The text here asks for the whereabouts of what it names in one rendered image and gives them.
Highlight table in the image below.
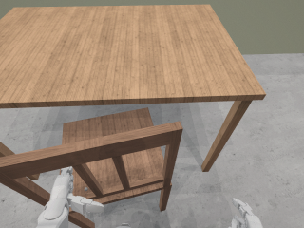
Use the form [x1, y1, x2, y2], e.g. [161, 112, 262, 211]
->
[0, 4, 267, 181]

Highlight left robot shin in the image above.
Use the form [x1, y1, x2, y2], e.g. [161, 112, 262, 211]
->
[121, 223, 130, 227]

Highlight right robot hand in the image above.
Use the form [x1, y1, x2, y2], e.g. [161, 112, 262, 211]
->
[228, 198, 263, 228]

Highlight left robot hand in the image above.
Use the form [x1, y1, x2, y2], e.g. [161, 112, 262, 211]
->
[49, 166, 105, 214]

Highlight chair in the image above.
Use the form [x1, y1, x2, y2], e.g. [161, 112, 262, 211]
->
[0, 107, 183, 228]

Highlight robot left forearm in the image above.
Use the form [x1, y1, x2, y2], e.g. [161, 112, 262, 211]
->
[36, 198, 69, 228]

